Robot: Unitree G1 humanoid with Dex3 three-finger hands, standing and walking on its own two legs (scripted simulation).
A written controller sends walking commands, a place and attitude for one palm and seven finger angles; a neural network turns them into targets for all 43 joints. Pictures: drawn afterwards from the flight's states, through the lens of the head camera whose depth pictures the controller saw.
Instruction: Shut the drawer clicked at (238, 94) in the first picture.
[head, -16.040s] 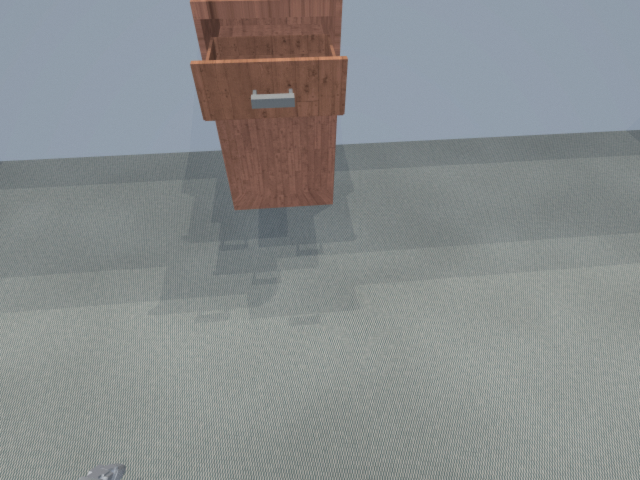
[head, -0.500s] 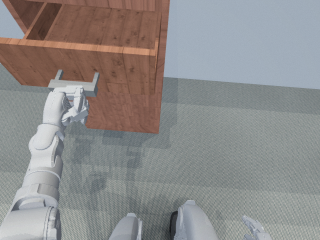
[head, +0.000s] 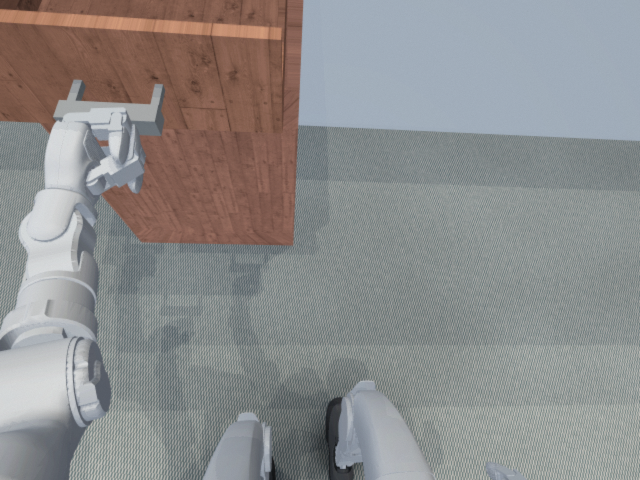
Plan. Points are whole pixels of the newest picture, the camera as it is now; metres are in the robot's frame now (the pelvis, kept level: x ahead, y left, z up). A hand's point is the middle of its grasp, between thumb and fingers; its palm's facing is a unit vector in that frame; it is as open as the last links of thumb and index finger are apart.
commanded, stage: push the drawer shut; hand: left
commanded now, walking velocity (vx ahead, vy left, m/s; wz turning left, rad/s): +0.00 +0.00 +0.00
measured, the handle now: (115, 104) +0.56 +0.23 +0.05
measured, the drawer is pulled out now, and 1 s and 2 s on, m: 0.09 0.00 0.00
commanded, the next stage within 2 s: pull the fist back off the drawer in 1.36 s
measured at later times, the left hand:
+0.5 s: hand (142, 119) +0.54 +0.19 +0.05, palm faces -0.06 -1.00 -0.05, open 3.0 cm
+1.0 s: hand (137, 93) +0.58 +0.21 +0.05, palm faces -0.06 -1.00 -0.05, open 3.0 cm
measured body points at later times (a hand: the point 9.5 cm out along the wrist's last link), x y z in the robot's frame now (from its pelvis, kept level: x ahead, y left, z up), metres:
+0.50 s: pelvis +0.00 +0.01 -0.01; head +0.18 +0.03 +0.41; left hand +0.54 +0.25 +0.05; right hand +0.01 -0.26 -0.11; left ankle -0.02 +0.10 -0.64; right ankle +0.09 -0.11 -0.64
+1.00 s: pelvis +0.00 +0.01 -0.02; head +0.20 +0.05 +0.38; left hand +0.58 +0.26 +0.05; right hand -0.04 -0.25 -0.11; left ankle -0.02 +0.10 -0.64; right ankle +0.09 -0.11 -0.64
